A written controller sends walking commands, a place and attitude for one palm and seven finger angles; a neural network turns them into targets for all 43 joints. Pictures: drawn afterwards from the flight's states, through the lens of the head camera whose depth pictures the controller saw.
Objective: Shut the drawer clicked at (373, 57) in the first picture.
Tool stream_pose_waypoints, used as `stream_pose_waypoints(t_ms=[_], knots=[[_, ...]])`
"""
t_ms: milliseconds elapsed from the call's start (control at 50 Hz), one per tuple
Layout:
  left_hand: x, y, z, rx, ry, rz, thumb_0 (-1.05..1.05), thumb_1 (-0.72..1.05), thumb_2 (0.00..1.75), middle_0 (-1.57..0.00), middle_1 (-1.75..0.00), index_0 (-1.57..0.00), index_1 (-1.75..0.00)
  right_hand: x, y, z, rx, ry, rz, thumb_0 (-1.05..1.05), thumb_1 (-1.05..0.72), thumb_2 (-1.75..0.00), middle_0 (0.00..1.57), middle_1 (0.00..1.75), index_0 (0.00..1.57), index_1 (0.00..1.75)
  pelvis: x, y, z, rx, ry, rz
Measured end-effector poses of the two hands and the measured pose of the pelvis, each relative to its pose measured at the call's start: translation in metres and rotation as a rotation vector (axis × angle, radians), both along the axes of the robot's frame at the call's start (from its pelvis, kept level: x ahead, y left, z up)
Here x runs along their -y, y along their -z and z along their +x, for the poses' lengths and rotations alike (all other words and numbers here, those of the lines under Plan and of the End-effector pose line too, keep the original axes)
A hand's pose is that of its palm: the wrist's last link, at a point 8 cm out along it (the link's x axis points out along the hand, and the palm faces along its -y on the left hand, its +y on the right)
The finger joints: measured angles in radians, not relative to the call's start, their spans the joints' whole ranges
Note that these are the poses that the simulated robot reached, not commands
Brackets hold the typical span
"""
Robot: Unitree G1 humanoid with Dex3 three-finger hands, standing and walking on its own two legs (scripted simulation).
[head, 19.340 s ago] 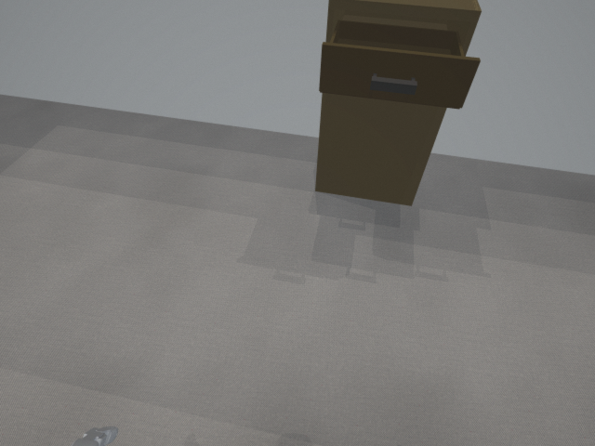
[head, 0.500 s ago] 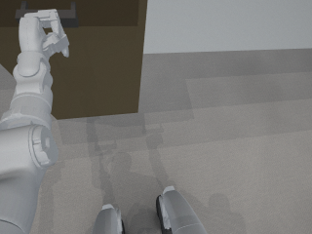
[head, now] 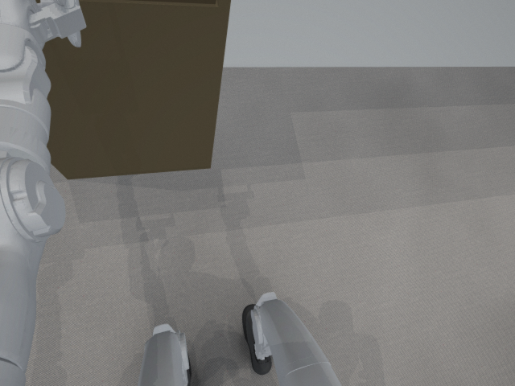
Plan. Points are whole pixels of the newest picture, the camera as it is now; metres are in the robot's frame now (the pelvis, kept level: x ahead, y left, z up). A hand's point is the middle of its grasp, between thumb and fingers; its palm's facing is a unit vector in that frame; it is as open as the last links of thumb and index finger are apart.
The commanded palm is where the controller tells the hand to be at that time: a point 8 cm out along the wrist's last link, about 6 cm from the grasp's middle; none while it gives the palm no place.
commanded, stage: push the drawer shut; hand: left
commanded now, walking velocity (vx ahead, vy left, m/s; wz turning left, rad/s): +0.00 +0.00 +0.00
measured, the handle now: out of the picture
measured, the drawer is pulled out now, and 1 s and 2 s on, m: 0.00 0.00 0.00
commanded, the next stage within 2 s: pull the fist back off the drawer in 0.04 s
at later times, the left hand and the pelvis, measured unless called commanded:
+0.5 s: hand (72, 7) +0.61 +0.13 +0.10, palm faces -0.03 -1.00 -0.04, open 3.3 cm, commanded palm +0.60 +0.14 +0.09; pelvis -0.02 +0.00 -0.01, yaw -1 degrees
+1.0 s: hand (85, 18) +0.60 +0.11 +0.09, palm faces -0.03 -1.00 -0.04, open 3.3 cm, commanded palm +0.54 +0.16 +0.11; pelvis +0.03 +0.00 +0.02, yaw -1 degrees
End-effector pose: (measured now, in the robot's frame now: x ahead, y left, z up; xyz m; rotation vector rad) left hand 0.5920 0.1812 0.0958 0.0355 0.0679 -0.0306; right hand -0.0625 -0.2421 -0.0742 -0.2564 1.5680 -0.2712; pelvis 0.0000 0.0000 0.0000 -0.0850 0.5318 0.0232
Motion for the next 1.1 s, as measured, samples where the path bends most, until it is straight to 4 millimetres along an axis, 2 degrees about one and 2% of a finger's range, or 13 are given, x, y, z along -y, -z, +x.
stream_pose_waypoints(t_ms=[340,560,720,1000,1100], knots=[[-0.001,-0.003,0.001,0.004,0.0,0.006,0.07,0.65,0.95,-1.4,-1.6,-1.4,-1.6,-0.012,0.003,-0.033,-0.01,0.013,-0.003,0.0,-0.9,-0.9,0.2,0.3,0.21,0.3,-0.004,0.011,-0.019,-0.021,0.006,-0.006],[0.003,-0.002,-0.002,0.012,-0.002,0.001,0.07,0.72,0.93,-1.4,-1.6,-1.4,-1.6,-0.017,0.003,-0.034,-0.019,0.024,0.031,0.0,-0.9,-0.9,0.2,0.3,0.21,0.3,-0.005,0.009,-0.017,-0.012,0.012,-0.003],[0.014,-0.002,-0.007,0.017,0.003,-0.004,0.04,0.84,0.91,-1.4,-1.6,-1.4,-1.6,-0.014,0.0,-0.009,0.013,0.027,0.059,0.0,-0.9,-0.9,0.2,0.3,0.21,0.3,-0.004,-0.004,-0.001,0.016,0.027,0.01],[0.013,-0.001,-0.016,0.034,-0.004,0.002,0.02,0.89,0.9,-1.4,-1.6,-1.4,-1.6,0.01,-0.004,0.061,0.095,-0.001,0.055,0.0,-0.9,-0.9,0.2,0.3,0.21,0.3,0.003,-0.023,0.033,0.057,0.04,0.033],[0.005,-0.011,-0.039,0.067,0.002,0.019,0.02,0.9,0.9,-1.39,-1.6,-1.4,-1.6,0.015,-0.012,0.089,0.154,0.018,0.066,0.0,-0.9,-0.9,0.2,0.3,0.2,0.3,0.005,-0.037,0.046,0.087,0.055,0.042]])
